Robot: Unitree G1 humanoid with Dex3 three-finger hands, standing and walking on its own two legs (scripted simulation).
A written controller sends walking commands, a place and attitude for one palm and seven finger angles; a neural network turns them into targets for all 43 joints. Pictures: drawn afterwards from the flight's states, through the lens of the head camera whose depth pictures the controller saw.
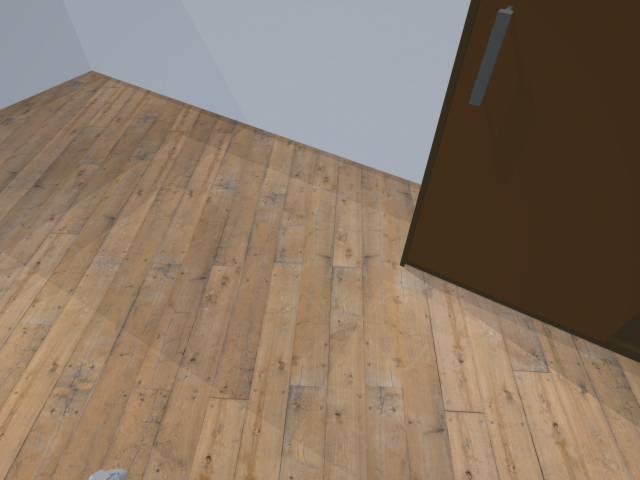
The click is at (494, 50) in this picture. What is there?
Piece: wardrobe's sliding door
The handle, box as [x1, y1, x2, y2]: [468, 6, 512, 105]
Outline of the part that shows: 512,6 508,6 505,9 500,9 497,13 468,103 479,105 481,102 512,13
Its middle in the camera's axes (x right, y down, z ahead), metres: +0.40 -0.43 +0.91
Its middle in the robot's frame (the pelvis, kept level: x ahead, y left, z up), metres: +1.00 -0.35 +0.11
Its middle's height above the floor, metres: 0.88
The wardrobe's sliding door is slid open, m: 0.00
